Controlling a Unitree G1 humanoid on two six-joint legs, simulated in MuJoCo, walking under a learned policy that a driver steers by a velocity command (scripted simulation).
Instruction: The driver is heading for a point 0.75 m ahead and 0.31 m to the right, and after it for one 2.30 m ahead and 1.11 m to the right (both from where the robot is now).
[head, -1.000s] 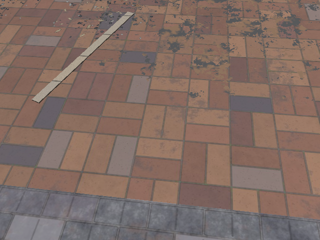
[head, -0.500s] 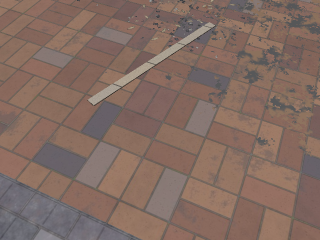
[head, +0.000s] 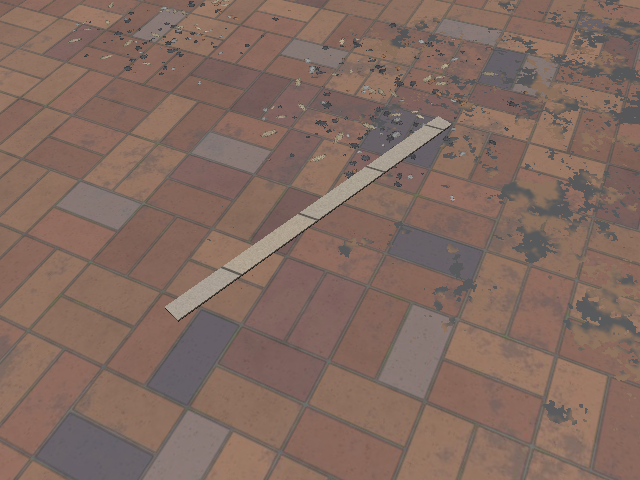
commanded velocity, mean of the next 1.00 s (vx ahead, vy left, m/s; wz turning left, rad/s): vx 0.50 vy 0.00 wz -0.48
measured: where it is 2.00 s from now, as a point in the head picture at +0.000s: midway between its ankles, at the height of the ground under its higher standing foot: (454, 381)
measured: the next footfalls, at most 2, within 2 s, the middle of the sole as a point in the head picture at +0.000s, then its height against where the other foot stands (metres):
left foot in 0.36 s outside the picture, level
right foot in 0.90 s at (445, 450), level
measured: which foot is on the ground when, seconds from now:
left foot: up 0.00-0.34, down 0.36-0.92, up 0.94-1.00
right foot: down 0.00-0.36, up 0.38-0.88, down 0.90-1.00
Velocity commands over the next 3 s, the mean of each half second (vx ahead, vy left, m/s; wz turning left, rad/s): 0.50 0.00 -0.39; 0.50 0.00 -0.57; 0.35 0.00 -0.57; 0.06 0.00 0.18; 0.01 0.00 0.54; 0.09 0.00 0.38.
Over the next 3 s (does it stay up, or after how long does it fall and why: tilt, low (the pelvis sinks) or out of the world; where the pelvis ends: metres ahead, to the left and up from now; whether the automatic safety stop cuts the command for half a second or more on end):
stays up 0.72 -0.25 0.01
